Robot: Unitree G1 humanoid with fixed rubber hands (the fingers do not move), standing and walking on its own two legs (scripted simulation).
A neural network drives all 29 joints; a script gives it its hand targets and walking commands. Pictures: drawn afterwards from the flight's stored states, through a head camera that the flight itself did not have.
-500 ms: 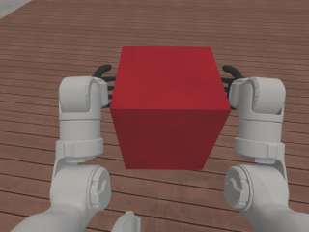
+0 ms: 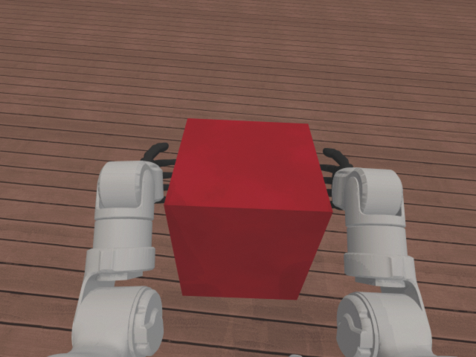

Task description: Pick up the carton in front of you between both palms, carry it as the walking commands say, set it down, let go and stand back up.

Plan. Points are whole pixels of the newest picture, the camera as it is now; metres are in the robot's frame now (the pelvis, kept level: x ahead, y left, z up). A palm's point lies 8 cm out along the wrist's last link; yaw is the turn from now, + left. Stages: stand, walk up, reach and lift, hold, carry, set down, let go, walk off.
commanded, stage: carry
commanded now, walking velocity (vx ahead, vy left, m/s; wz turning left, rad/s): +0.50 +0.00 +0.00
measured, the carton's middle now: (243, 211) +0.37 +0.01 +0.04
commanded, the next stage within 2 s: none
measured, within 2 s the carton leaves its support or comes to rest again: neither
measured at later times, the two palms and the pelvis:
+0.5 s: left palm (172, 110) +0.59 +0.16 +0.09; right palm (311, 112) +0.60 -0.14 +0.09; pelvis +0.33 +0.00 -0.02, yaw +1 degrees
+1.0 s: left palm (194, 45) +0.89 +0.15 +0.09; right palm (300, 50) +0.89 -0.15 +0.09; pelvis +0.63 +0.00 -0.02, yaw +1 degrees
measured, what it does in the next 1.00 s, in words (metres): walks ahead: right foot, then left foot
